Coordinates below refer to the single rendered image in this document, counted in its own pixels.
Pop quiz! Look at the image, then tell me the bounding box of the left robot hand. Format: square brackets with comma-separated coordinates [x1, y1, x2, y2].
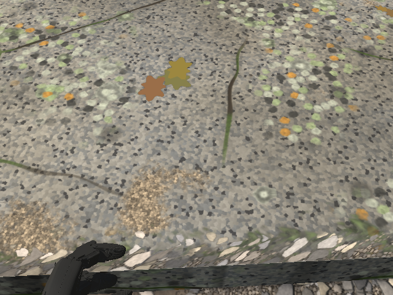
[41, 240, 133, 295]

